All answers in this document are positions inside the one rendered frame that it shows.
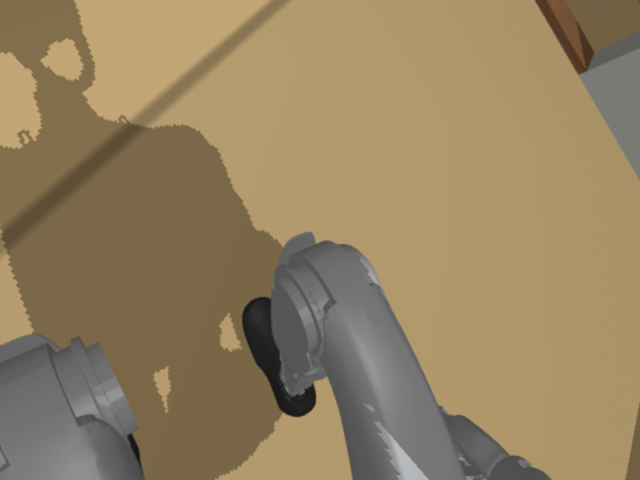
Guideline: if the left robot foot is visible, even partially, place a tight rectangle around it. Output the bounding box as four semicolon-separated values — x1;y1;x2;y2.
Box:
127;433;143;473

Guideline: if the right robot arm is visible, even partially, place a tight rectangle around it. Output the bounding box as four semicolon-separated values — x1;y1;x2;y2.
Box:
489;455;551;480

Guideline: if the right robot hand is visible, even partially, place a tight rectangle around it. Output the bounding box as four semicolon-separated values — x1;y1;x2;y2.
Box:
438;405;510;480

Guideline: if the right robot foot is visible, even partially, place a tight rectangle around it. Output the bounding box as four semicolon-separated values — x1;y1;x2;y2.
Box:
242;297;316;417

